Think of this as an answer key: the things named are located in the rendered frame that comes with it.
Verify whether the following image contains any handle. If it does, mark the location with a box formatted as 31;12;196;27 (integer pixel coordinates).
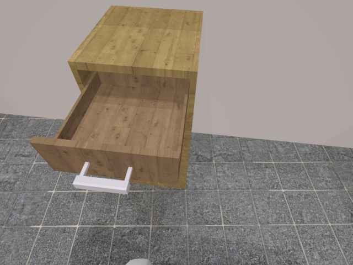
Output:
73;162;133;194

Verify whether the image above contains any cabinet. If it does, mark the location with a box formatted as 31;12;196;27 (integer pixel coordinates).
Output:
68;6;204;189

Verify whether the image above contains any drawer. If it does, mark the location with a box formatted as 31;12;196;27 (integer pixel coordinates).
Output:
29;71;190;185

